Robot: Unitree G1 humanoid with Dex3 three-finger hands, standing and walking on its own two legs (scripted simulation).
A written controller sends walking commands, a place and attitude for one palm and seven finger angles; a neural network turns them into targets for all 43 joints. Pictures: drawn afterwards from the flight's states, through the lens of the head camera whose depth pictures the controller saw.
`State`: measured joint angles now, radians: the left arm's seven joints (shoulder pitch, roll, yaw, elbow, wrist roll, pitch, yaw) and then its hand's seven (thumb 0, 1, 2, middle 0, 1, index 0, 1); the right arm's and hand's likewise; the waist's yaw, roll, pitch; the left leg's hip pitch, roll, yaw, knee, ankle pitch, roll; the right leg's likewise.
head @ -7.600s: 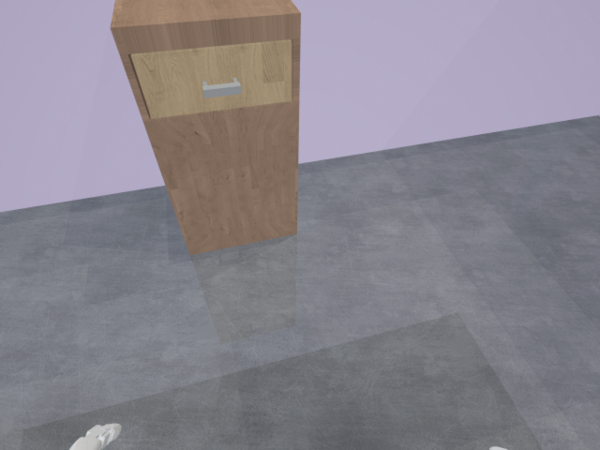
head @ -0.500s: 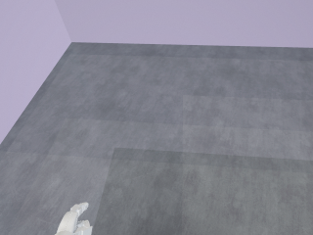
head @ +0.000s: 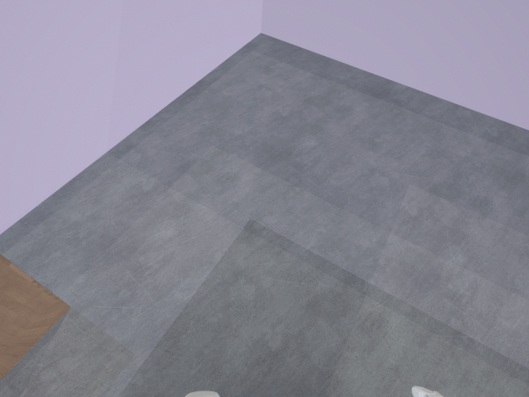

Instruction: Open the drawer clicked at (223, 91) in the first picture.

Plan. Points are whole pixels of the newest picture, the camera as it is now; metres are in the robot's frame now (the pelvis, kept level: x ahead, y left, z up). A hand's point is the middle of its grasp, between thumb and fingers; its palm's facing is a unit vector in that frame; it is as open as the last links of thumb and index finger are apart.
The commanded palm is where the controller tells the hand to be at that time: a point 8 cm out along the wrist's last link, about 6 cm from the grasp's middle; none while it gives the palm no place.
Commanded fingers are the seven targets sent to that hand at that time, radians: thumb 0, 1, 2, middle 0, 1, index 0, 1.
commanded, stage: turn to face it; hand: left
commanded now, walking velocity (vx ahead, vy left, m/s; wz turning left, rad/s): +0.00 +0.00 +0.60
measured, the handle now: out of the picture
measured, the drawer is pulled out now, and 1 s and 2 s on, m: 0.00 0.00 0.00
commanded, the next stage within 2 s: take the last steps up to it in 1.72 s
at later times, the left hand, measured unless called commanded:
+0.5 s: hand out of the picture +0.09 +0.21 -0.12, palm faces +0.27 -0.92 -0.29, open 7.4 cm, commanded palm none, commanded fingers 0.00 0.90 0.90 -0.20 -0.30 -0.20 -0.30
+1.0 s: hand out of the picture -0.14 +0.20 -0.18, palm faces +0.60 -0.76 -0.26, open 7.4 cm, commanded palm none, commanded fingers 0.00 0.90 0.90 -0.20 -0.30 -0.20 -0.30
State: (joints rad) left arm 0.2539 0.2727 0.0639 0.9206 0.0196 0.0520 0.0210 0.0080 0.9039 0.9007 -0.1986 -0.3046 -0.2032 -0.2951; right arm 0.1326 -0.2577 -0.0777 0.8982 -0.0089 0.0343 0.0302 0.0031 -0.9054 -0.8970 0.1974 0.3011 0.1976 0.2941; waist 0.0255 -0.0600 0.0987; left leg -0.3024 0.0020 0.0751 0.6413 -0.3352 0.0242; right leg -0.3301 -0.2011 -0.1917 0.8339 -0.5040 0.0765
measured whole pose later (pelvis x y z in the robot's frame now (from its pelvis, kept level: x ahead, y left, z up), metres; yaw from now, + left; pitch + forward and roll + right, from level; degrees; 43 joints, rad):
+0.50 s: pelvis +0.00 -0.03 +0.01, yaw +16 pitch +0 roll +0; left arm 0.11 0.22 0.04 0.83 0.01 0.02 0.02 0.01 0.91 0.90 -0.20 -0.30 -0.20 -0.29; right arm 0.26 -0.23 -0.07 0.92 -0.01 0.05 0.01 0.00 -0.90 -0.90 0.20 0.30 0.20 0.30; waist -0.04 0.04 0.06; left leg -0.33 -0.10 -0.18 0.58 -0.25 0.00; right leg -0.27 -0.02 -0.01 0.55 -0.29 0.05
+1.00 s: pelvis -0.04 +0.00 +0.00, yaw +35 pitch -1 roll +0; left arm 0.25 0.28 0.07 0.93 0.02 0.07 0.03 0.01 0.91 0.90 -0.20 -0.30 -0.20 -0.29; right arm 0.14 -0.24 -0.07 0.90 -0.01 0.03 0.03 0.00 -0.90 -0.90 0.20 0.30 0.20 0.29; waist 0.03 -0.06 0.10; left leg -0.31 0.00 0.07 0.66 -0.33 0.04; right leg -0.37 -0.18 -0.13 0.94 -0.54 0.08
